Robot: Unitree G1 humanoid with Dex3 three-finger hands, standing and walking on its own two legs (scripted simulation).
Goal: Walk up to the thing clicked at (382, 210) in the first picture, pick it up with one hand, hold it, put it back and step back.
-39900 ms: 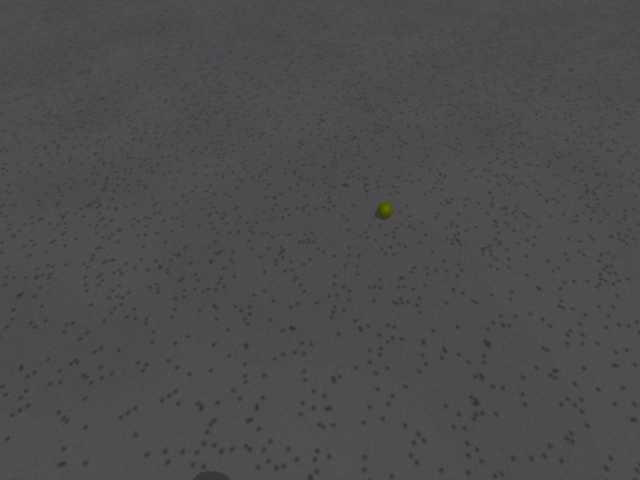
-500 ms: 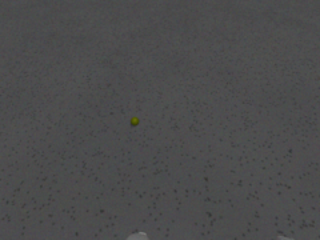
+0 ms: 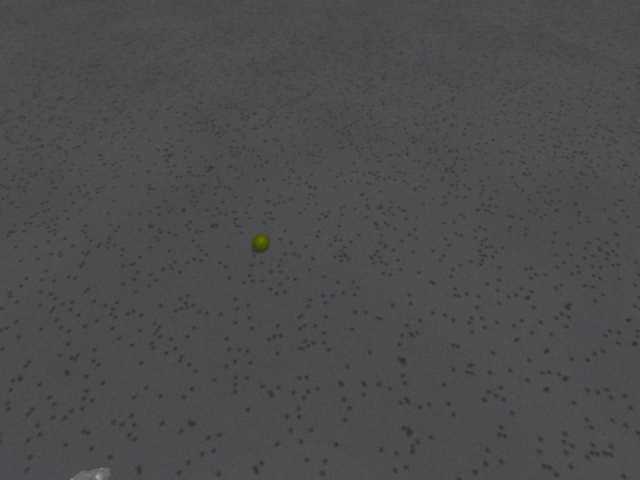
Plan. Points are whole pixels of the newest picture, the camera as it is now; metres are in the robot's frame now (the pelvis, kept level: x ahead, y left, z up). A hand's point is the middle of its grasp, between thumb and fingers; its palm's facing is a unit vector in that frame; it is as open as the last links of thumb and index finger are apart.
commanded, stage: step back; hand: left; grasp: from above
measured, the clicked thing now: (261, 242) +1.10 +0.27 -0.72
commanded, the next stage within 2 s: stand in 0.48 s
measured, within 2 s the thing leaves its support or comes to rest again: neither
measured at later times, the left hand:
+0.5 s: hand out of the picture +0.14 +0.29 -0.14, palm faces +0.04 -0.93 -0.35, open 7.4 cm
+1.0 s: hand out of the picture +0.11 +0.26 -0.13, palm faces +0.00 -0.94 -0.35, open 7.4 cm
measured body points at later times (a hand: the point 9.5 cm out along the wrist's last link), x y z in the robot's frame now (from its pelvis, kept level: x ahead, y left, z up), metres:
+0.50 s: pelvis +0.05 +0.02 +0.01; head +0.07 +0.03 +0.46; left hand +0.13 +0.34 -0.12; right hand +0.13 -0.28 -0.12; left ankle +0.02 +0.14 -0.72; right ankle +0.07 -0.11 -0.72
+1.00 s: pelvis +0.04 +0.00 +0.03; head +0.04 +0.00 +0.48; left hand +0.11 +0.31 -0.10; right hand +0.14 -0.29 -0.11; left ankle +0.02 +0.14 -0.72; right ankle +0.07 -0.11 -0.72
